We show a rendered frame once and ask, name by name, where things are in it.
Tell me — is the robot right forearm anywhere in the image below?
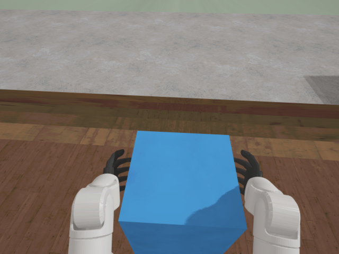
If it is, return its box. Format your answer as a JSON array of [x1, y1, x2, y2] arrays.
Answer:
[[244, 177, 300, 254]]

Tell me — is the robot right hand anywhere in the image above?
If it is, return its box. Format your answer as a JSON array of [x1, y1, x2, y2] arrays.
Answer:
[[234, 150, 263, 195]]

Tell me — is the robot left hand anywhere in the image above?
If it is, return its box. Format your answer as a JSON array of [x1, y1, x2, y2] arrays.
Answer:
[[103, 149, 131, 191]]

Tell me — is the robot left forearm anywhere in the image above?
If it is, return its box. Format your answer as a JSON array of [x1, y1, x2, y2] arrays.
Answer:
[[68, 174, 120, 254]]

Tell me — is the carton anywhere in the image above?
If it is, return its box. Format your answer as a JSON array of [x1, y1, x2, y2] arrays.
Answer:
[[118, 131, 247, 254]]

